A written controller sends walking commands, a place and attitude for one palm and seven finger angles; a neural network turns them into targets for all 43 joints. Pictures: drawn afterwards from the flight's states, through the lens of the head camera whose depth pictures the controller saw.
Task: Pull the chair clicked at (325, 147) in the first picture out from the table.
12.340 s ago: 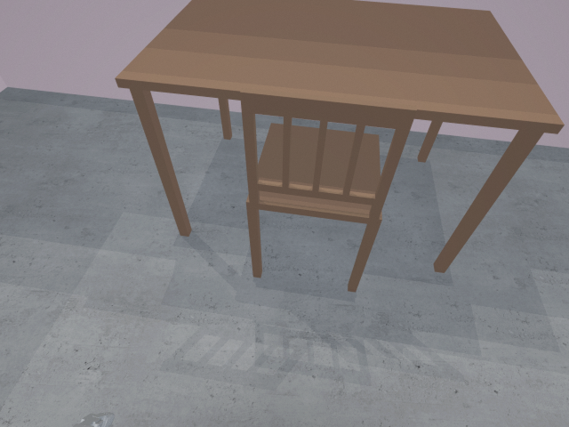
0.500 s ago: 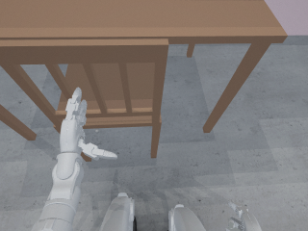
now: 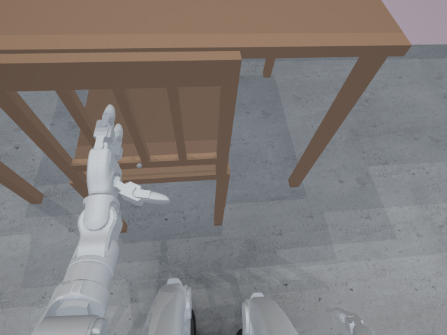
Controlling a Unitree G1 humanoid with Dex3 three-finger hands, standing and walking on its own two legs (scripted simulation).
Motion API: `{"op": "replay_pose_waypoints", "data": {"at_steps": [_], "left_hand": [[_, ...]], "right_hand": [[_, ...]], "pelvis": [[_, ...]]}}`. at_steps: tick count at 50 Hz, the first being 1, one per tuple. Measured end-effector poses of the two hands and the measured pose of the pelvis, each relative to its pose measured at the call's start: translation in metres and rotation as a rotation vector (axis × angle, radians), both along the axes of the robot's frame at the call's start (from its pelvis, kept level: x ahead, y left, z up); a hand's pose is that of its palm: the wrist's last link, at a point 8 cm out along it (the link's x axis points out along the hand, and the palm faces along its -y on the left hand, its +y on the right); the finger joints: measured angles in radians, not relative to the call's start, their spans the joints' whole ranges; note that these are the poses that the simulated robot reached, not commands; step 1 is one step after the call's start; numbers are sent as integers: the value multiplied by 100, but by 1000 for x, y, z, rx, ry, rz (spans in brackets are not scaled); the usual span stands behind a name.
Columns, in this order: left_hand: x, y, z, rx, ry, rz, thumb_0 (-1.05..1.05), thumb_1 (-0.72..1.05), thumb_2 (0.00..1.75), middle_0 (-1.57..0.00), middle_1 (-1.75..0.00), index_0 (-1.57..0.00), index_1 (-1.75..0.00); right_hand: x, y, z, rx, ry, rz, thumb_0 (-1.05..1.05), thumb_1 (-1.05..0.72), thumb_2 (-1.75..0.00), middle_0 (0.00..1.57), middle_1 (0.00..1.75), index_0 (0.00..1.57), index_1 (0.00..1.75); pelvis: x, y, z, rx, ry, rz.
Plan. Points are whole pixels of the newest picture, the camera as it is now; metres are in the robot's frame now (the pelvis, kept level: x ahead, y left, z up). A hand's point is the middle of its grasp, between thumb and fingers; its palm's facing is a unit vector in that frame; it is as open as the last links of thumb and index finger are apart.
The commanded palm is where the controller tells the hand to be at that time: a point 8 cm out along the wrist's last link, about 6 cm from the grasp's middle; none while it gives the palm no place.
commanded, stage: push the fingers through the gap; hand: left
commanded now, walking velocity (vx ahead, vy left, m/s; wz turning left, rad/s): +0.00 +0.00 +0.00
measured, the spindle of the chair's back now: (134, 128) +0.50 +0.18 +0.00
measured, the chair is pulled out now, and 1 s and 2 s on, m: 0.00 0.00 0.00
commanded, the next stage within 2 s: hook a spindle and tug to test in 1.04 s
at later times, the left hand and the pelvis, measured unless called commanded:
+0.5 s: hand (144, 140) +0.46 +0.15 +0.02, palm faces +0.10 -0.99 -0.02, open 16.9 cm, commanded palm +0.44 +0.20 +0.03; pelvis +0.00 +0.00 +0.00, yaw -1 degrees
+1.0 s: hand (141, 133) +0.48 +0.16 +0.02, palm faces +0.12 -0.99 -0.02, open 16.9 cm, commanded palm +0.45 +0.21 +0.03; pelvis +0.01 +0.00 +0.00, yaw -1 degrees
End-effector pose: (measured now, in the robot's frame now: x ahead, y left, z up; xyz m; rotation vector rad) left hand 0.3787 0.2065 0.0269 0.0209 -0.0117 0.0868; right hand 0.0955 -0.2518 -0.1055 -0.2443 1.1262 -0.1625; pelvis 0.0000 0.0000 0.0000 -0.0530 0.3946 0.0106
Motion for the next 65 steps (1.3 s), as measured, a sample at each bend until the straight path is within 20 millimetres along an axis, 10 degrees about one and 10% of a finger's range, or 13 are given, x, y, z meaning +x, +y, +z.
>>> {"op": "replay_pose_waypoints", "data": {"at_steps": [36, 65], "left_hand": [[82, 3, -3, 0, 10, 31, -1, -50, 30, -6, -8, -6, -8], [73, 6, -5, -13, 14, 20, -1, -50, 30, -9, -18, -9, -19]], "right_hand": [[-54, -7, -12, -15, 200, -80, 1, -91, -90, 20, 30, 20, 30], [-42, -2, -5, -16, 191, -69, 1, -91, -90, 20, 30, 20, 30]], "pelvis": [[3, -1, -10, -8, 65, -12], [6, 5, -5, -16, 57, -7]]}}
